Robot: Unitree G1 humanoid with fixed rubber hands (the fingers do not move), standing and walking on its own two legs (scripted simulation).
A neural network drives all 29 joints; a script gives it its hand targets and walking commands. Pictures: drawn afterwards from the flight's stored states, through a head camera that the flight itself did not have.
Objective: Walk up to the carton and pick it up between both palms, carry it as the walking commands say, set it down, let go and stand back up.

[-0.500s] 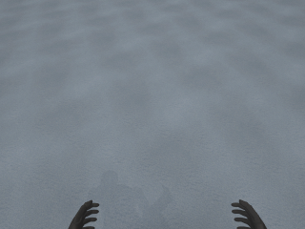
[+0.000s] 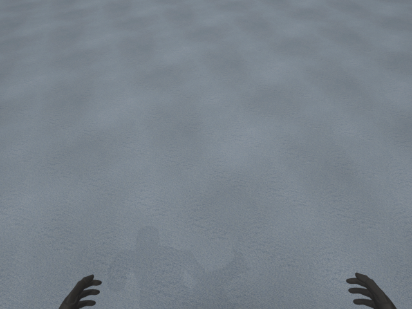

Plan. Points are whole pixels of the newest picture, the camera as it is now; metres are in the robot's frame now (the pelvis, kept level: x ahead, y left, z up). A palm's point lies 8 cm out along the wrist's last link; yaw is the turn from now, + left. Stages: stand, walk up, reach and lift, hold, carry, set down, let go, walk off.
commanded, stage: stand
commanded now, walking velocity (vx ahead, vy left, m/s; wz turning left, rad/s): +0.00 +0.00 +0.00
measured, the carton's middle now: out of the picture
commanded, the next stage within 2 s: walk up in 0.64 s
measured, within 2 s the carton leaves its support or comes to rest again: neither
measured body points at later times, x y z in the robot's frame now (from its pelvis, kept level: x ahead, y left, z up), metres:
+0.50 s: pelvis +0.00 +0.00 +0.02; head +0.00 +0.00 +0.47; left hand +0.13 +0.31 -0.08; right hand +0.14 -0.31 -0.08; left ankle +0.00 +0.12 -0.72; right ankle +0.00 -0.12 -0.72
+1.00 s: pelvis -0.02 -0.03 +0.02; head +0.02 -0.03 +0.47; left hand +0.11 +0.27 -0.09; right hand +0.08 -0.33 -0.11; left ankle +0.00 +0.12 -0.72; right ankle +0.00 -0.15 -0.70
